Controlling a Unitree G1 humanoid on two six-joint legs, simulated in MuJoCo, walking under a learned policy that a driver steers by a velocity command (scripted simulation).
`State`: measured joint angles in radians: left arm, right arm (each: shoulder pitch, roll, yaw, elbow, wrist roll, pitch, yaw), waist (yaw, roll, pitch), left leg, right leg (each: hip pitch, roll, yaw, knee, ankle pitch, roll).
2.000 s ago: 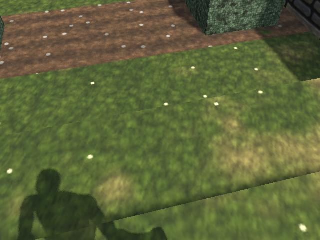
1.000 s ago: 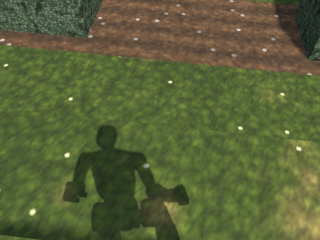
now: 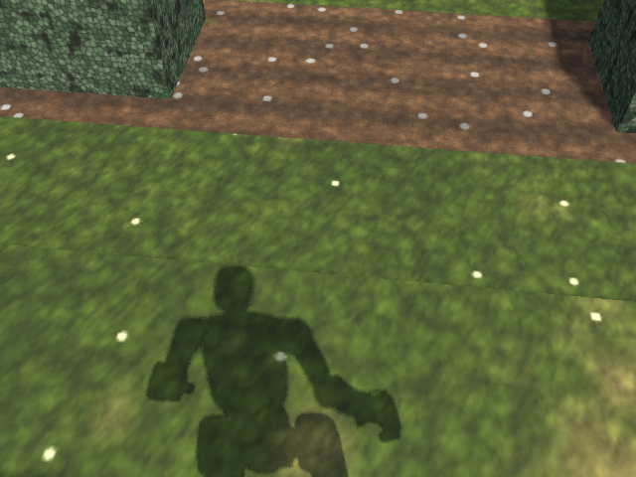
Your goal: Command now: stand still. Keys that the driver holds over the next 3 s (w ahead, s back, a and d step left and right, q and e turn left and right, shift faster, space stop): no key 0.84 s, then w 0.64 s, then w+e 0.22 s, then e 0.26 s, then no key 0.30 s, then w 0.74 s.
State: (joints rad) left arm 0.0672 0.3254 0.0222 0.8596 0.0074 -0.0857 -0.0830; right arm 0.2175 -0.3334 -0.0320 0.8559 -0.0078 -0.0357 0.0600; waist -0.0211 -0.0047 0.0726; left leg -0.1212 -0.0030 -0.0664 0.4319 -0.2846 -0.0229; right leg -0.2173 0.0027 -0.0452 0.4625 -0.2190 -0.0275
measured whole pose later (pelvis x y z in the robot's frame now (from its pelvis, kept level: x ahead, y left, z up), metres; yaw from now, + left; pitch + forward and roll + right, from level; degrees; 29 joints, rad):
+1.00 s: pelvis +0.03 +0.00 +0.00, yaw +0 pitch -2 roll +0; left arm 0.23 0.35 0.05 0.97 0.05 -0.09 -0.01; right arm 0.19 -0.36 -0.03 1.06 -0.07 -0.06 0.00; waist 0.00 0.01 0.06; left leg -0.17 0.03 -0.02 0.64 -0.47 0.04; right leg -0.13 0.03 -0.04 0.41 -0.25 -0.08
